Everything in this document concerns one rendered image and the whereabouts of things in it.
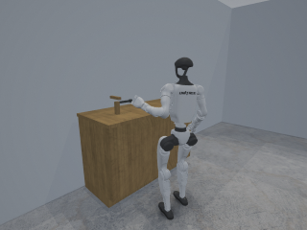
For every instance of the robot left thigh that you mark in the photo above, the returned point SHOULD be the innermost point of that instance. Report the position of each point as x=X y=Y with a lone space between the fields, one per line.
x=165 y=144

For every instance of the left robot hand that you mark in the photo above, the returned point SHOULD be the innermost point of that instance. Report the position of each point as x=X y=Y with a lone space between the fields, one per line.
x=137 y=102

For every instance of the robot left upper arm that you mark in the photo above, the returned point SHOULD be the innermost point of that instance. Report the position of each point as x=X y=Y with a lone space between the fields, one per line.
x=165 y=99

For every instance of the left robot forearm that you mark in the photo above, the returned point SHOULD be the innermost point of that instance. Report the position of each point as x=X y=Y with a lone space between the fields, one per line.
x=155 y=111

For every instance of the tap lever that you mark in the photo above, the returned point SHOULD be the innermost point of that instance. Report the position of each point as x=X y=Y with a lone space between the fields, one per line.
x=127 y=101

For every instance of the right robot forearm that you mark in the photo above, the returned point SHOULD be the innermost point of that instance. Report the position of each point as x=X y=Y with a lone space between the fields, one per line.
x=197 y=121

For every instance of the right robot hand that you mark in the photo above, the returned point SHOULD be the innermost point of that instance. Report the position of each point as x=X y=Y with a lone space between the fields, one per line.
x=190 y=128

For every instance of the robot head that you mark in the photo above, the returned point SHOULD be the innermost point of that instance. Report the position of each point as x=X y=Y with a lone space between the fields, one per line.
x=184 y=63

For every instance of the robot right upper arm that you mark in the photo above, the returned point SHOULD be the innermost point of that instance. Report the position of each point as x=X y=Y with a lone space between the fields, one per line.
x=202 y=111

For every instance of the counter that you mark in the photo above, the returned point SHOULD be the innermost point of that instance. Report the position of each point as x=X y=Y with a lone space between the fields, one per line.
x=119 y=149

